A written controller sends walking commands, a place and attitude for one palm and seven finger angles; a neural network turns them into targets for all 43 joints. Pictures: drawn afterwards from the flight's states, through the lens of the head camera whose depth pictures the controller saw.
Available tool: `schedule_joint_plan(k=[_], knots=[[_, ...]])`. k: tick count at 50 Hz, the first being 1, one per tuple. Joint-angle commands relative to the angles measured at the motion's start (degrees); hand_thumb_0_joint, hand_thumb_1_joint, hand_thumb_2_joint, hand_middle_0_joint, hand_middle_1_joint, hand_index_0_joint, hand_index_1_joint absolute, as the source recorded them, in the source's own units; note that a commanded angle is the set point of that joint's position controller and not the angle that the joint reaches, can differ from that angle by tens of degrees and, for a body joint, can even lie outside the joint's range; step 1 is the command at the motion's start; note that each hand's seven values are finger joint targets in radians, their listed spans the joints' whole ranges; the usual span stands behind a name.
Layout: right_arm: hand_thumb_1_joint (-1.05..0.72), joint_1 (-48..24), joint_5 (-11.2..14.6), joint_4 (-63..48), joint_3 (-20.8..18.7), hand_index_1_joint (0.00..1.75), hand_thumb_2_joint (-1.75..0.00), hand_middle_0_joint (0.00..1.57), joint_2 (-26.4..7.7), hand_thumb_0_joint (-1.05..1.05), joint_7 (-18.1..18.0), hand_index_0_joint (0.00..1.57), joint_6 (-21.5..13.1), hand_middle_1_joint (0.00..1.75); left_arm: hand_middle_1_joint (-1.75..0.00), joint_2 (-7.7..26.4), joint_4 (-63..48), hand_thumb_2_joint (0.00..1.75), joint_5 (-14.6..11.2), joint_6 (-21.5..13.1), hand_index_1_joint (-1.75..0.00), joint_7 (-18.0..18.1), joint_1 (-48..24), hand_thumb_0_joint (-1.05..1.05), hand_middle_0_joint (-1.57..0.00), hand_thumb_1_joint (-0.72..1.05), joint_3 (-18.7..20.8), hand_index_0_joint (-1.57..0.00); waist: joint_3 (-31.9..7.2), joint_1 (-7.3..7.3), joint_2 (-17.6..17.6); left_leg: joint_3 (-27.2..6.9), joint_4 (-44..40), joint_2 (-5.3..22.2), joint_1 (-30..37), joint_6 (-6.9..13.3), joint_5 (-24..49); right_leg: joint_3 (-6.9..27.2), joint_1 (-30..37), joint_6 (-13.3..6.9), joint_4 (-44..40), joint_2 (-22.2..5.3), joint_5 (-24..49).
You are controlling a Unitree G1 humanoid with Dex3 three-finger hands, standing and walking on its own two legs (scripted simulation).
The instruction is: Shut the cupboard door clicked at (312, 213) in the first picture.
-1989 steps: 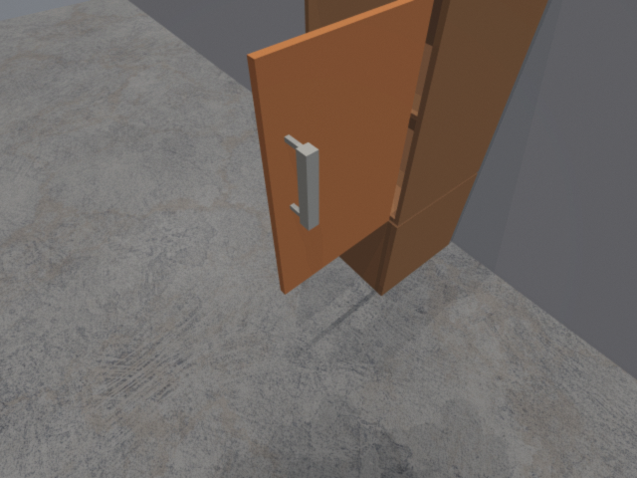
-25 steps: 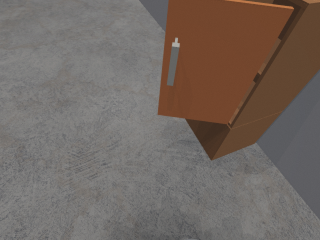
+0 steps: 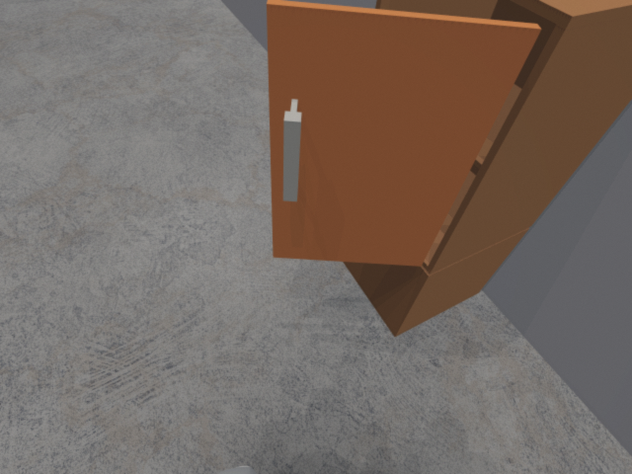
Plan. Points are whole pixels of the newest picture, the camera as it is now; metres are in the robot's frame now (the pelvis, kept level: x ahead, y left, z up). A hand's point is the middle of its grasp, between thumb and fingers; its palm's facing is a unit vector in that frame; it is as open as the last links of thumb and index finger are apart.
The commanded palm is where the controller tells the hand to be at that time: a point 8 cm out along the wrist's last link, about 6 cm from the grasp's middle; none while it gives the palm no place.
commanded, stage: take the last steps up to it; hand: left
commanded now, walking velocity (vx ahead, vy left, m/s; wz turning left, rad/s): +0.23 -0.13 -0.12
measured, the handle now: (292, 152) +0.62 +0.08 +0.03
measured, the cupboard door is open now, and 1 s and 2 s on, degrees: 60 60 60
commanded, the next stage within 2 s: come to a stop and stand still in 0.26 s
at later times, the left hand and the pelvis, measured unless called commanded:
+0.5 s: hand (263, 395) +0.25 +0.09 -0.15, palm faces -0.08 -0.97 -0.22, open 7.4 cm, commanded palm none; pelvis +0.15 -0.09 +0.01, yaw -3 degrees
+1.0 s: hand (221, 433) +0.20 +0.15 -0.17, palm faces +0.02 -0.98 -0.21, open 7.4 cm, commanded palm none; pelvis +0.16 -0.06 +0.02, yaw -3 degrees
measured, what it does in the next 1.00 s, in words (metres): walks ahead: right foot, then left foot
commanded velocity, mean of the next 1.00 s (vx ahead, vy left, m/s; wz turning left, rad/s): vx -0.04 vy -0.01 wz -0.01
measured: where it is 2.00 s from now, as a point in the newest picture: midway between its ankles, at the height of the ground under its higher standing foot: outside the picture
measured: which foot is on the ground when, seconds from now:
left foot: down 0.00-0.38, up 0.40-0.74, down 0.76-1.00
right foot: down 0.00-0.00, up 0.02-0.36, down 0.38-0.76, up 0.78-1.00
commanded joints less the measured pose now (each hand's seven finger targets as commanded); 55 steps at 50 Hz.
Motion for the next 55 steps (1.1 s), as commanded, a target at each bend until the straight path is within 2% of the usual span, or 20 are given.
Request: schedule_joint_plan(k=[1, 4, 8, 11, 16, 17, 18, 19, 20, 21, 24, 31, 35, 36, 38, 39, 41, 43, 52, 55], knots=[[-0.90, 19.6, -0.2, 3.2, -3.2, 0.30, -0.90, 0.20, -16.2, 0.00, -2.3, 0.20, -0.6, 0.30, -0.30, 6.5, -7.7, 0.90, 0.0, -0.9, -0.30, -0.1, -5.1, 0.00, -0.20, 0.90, 0.7, -0.20, -8.6, -7.44, 14.0, -36.9, -19.8, 26.8, 27.2, 12.4, -3.5, 5.2, -31.9, -1.2, 40.4, -2.3, -7.2], [-0.90, 9.1, -0.2, 0.6, -1.9, 0.30, -0.90, 0.20, -9.5, 0.00, -2.4, 0.20, -1.1, 0.30, -0.30, 5.0, -7.6, 0.90, 0.7, 0.0, -0.30, -1.2, -8.6, 0.00, -0.20, 0.90, 1.4, -0.20, 3.8, -2.83, 9.6, -23.7, -24.8, 20.6, 10.1, 9.2, -9.1, 5.4, -32.0, 0.7, 39.7, -7.5, 3.6], [-0.90, 7.6, 0.0, 1.1, -1.8, 0.30, -0.90, 0.20, -8.4, 0.00, -1.7, 0.20, -1.4, 0.30, -0.30, 2.3, -6.5, 0.90, 0.3, 1.0, -0.30, -1.5, -6.1, 0.00, -0.20, 0.90, 1.0, -0.20, 1.0, -0.50, 10.1, -6.8, -23.4, 13.8, 9.2, 6.7, 3.3, 1.1, -24.6, 2.2, 24.4, -7.3, 9.4], [-0.90, 8.0, 0.1, 1.4, -2.2, 0.30, -0.90, 0.20, -7.9, 0.00, -1.1, 0.20, -0.8, 0.30, -0.30, 2.4, -7.6, 0.90, 0.2, 0.7, -0.30, -1.4, -9.2, 0.00, -0.20, 0.90, 0.6, -0.20, 2.7, -1.35, 10.7, -3.9, -23.2, 12.5, 6.9, 6.6, 1.8, -1.7, -21.0, 2.6, 14.0, -6.5, 11.8], [-0.90, 6.8, 0.3, 2.0, -3.2, 0.30, -0.90, 0.20, -8.0, 0.00, -0.5, 0.20, 0.5, 0.30, -0.30, 4.6, -6.7, 0.90, 0.4, -0.3, -0.30, -1.0, -5.8, 0.00, -0.20, 0.90, 1.0, -0.20, 0.4, 0.94, 7.3, -2.2, -13.4, 10.3, 4.8, 4.2, -2.6, -5.0, -6.9, 2.3, -0.3, -3.2, 15.6], [-0.90, 7.0, 0.5, 2.0, -2.8, 0.30, -0.90, 0.20, -7.0, 0.00, -0.2, 0.20, 0.5, 0.30, -0.30, 6.4, -5.2, 0.90, 0.4, -0.9, -0.30, -0.7, -1.4, 0.00, -0.20, 0.90, 1.4, -0.20, -1.5, 2.95, 3.3, 0.6, -7.6, 7.0, 2.5, 2.2, -4.3, -3.6, -0.6, 1.8, -3.7, -3.7, 15.8], [-0.90, 7.1, 0.9, 1.7, -2.1, 0.30, -0.90, 0.20, -3.7, 0.00, 0.2, 0.20, 0.5, 0.30, -0.30, 10.6, -3.6, 0.90, 0.5, -1.7, -0.30, 0.0, 4.1, 0.00, -0.20, 0.90, 2.2, -0.20, -4.6, 5.50, -6.3, 4.1, 4.6, 2.0, -5.2, 0.1, -10.8, 7.3, 7.9, -1.5, -8.2, -12.7, 13.8], [-0.90, 5.6, 1.4, -0.3, -1.0, 0.30, -0.90, 0.20, -0.3, 0.00, 0.1, 0.20, 0.7, 0.30, -0.30, 14.5, -2.5, 0.90, 0.2, -2.2, -0.30, 0.8, 7.3, 0.00, -0.20, 0.90, 2.7, -0.20, -5.9, 6.15, -15.7, 2.6, 18.2, -3.0, -10.1, -0.6, -26.3, 21.0, 8.8, -6.3, -14.3, -23.8, 23.9], [-0.90, 5.8, 1.6, 0.1, -1.0, 0.30, -0.90, 0.20, -1.5, 0.00, -0.5, 0.20, 1.1, 0.30, -0.30, 12.8, -2.6, 0.90, -0.2, -2.7, -0.30, 1.5, 4.7, 0.00, -0.20, 0.90, 2.0, -0.20, -7.3, 4.60, -13.8, -4.2, 22.7, -1.0, -7.6, -0.5, -23.9, 21.3, 4.9, -8.2, -14.3, -24.4, 38.0], [-0.90, 7.6, 1.9, 1.6, -0.9, 0.30, -0.90, 0.20, -1.1, 0.00, -1.1, 0.20, 1.6, 0.30, -0.30, 10.8, -3.2, 0.90, -0.2, -2.7, -0.30, 2.2, -0.6, 0.00, -0.20, 0.90, 1.2, -0.20, -6.5, 1.75, -14.0, -5.7, 23.5, -0.1, -4.6, -1.1, -22.1, 18.5, 2.0, -9.0, -12.6, -24.1, 48.6], [-0.90, 7.9, 2.5, 4.0, -0.2, 0.30, -0.90, 0.20, -0.3, 0.00, -1.2, 0.20, 2.4, 0.30, -0.30, 8.2, -5.2, 0.90, 0.2, -2.0, -0.30, 3.2, -7.0, 0.00, -0.20, 0.90, 0.3, -0.20, -7.9, -0.26, -7.3, -6.4, 17.6, -0.8, 0.8, -1.5, -17.6, 8.3, -1.4, -8.4, -7.0, -20.9, 64.2], [-0.90, 1.8, 1.9, 0.7, -1.3, 0.30, -0.90, 0.20, -1.8, 0.00, -0.8, 0.20, 4.6, 0.30, -0.30, 9.7, -6.0, 0.90, 0.3, 0.1, -0.30, 4.1, -7.0, 0.00, -0.20, 0.90, 1.9, -0.20, -5.6, 1.23, -6.3, -5.9, 12.8, -4.0, -0.2, -2.1, -13.5, 8.7, -2.0, -10.3, -7.4, -22.3, 60.1], [-0.90, 2.8, 1.8, -0.2, -1.6, 0.30, -0.90, 0.20, -2.8, 0.00, -0.5, 0.20, 4.5, 0.30, -0.30, 10.1, -7.2, 0.90, 0.1, 0.7, -0.30, 4.0, -9.3, 0.00, -0.20, 0.90, 2.2, -0.20, -5.9, -0.92, -7.2, -6.4, -1.7, -3.1, 7.0, -1.5, -2.7, 7.0, -5.8, -7.3, -4.2, -20.2, 46.5], [-0.90, 4.2, 1.6, 0.2, -1.8, 0.30, -0.90, 0.20, -3.2, 0.00, -0.4, 0.20, 4.1, 0.30, -0.30, 9.4, -7.4, 0.90, -0.1, 1.0, -0.30, 4.0, -9.2, 0.00, -0.20, 0.90, 2.0, -0.20, -6.2, -1.58, -5.2, -6.6, -8.5, -1.7, 12.3, -0.8, 7.0, 5.3, -9.2, -4.8, -1.2, -17.7, 37.7], [-0.90, 2.8, 0.7, -2.0, -2.5, 0.30, -0.90, 0.20, -10.5, 0.00, -0.6, 0.20, 3.5, 0.30, -0.30, 4.6, -8.7, 0.90, -0.8, 2.1, -0.30, 4.0, -5.3, 0.00, -0.20, 0.90, 0.6, -0.20, -7.5, -0.55, 17.1, -22.9, -14.9, 17.1, 14.3, 9.8, 40.4, -2.0, -16.6, 2.7, 14.4, -4.4, -6.2], [-0.90, 1.8, 0.5, -2.8, -2.4, 0.30, -0.90, 0.20, -10.4, 0.00, -1.3, 0.20, 3.4, 0.30, -0.30, 5.9, -8.9, 0.90, -0.4, 2.7, -0.30, 4.1, -6.3, 0.00, -0.20, 0.90, 0.6, -0.20, -7.2, -1.52, 11.7, -22.0, -15.5, 17.4, 10.9, 12.7, 36.6, 2.7, -16.1, 2.4, 24.8, -2.3, -11.7], [-0.90, -2.4, 0.6, -4.0, -1.6, 0.30, -0.90, 0.20, -9.0, 0.00, -2.4, 0.20, 3.0, 0.30, -0.30, 6.4, -8.3, 0.90, -0.1, 3.1, -0.30, 3.7, -6.4, 0.00, -0.20, 0.90, 1.1, -0.20, -4.1, 0.17, 12.7, -19.6, -14.1, 14.8, 9.6, 12.7, 36.5, 7.2, -21.0, 2.8, 33.1, -2.3, -7.7], [-0.90, -3.9, 0.8, -4.6, -0.7, 0.30, -0.90, 0.20, -7.1, 0.00, -2.6, 0.20, 2.6, 0.30, -0.30, 6.5, -7.3, 0.90, -0.4, 3.0, -0.30, 3.4, -4.5, 0.00, -0.20, 0.90, 1.2, -0.20, -5.1, 1.34, 8.1, -15.6, -13.6, 11.9, 11.9, 11.7, 33.4, 7.7, -21.2, 3.6, 34.7, -2.3, -2.3], [-0.90, 0.6, 1.1, 0.0, -1.4, 0.30, -0.90, 0.20, -7.6, 0.00, -1.8, 0.20, 2.4, 0.30, -0.30, 4.0, -6.2, 0.90, -0.4, 2.6, -0.30, 2.3, -5.1, 0.00, -0.20, 0.90, -0.7, -0.20, -4.6, -1.45, 10.1, -17.6, -19.1, 10.4, 13.7, 9.8, 8.2, 2.3, -12.3, 3.1, 7.8, -3.2, -1.3], [-0.90, -0.4, 1.6, 1.0, -1.6, 0.30, -0.90, 0.20, -7.1, 0.00, -1.5, 0.20, 2.5, 0.30, -0.30, 3.7, -3.5, 0.90, -0.4, 2.1, -0.30, 2.6, 0.3, 0.00, -0.20, 0.90, -0.8, -0.20, -5.1, 0.75, 8.0, -15.5, -18.4, 7.3, 9.3, 6.4, -1.8, 1.3, -3.8, 2.2, -6.4, -3.1, 9.9]])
